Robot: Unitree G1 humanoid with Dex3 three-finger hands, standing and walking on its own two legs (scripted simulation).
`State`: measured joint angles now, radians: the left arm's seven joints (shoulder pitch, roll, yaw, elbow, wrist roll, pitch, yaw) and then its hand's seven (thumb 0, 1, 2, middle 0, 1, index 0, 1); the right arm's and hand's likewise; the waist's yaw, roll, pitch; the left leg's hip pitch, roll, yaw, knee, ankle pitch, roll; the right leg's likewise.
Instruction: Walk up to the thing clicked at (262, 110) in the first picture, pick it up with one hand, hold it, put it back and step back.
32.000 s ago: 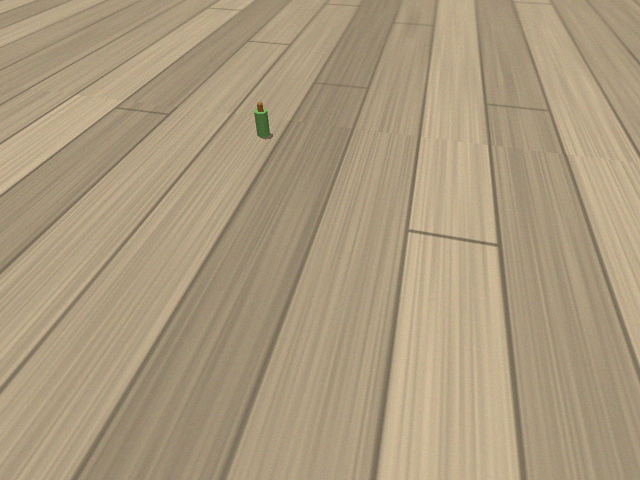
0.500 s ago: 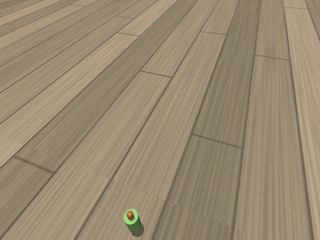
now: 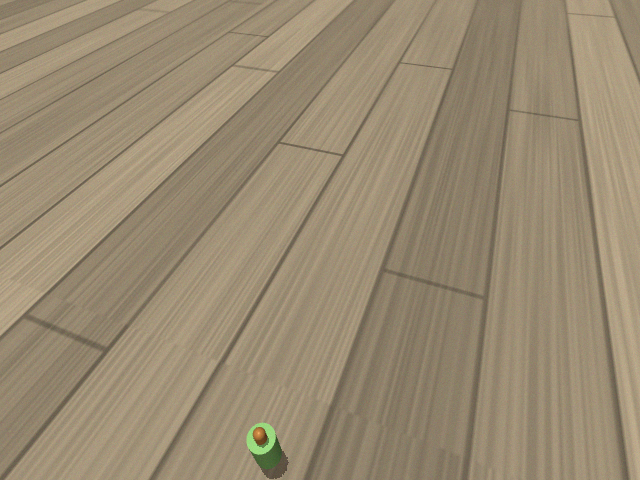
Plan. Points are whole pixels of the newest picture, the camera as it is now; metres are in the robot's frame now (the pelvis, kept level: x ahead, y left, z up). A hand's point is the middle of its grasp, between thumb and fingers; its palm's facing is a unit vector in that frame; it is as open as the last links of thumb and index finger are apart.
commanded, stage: stand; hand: left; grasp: from the side
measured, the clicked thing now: (263, 443) +0.36 +0.20 -0.68
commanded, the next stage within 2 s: step back in 0.42 s
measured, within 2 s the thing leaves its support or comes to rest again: neither
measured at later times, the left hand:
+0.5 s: hand out of the picture +0.07 +0.26 -0.16, palm faces +0.02 -0.94 -0.35, open 7.4 cm
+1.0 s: hand out of the picture +0.04 +0.33 -0.18, palm faces -0.06 -0.94 -0.33, open 7.4 cm
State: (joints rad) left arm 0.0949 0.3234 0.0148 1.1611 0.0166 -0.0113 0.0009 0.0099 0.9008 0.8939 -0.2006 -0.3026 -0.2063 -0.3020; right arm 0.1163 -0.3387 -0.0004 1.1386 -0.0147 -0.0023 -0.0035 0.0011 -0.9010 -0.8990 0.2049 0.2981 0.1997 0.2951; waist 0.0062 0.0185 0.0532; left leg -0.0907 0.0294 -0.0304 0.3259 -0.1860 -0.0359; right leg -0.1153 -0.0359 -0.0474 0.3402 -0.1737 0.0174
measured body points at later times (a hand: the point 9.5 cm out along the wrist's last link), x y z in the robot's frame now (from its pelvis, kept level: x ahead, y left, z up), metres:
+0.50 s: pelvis -0.01 +0.00 +0.00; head +0.02 -0.01 +0.44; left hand +0.07 +0.30 -0.13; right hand +0.07 -0.30 -0.14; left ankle +0.00 +0.14 -0.75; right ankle +0.01 -0.13 -0.75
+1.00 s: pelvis -0.08 +0.08 -0.01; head +0.00 +0.11 +0.43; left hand +0.04 +0.38 -0.16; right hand -0.02 -0.23 -0.12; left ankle -0.06 +0.15 -0.75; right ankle -0.12 -0.06 -0.68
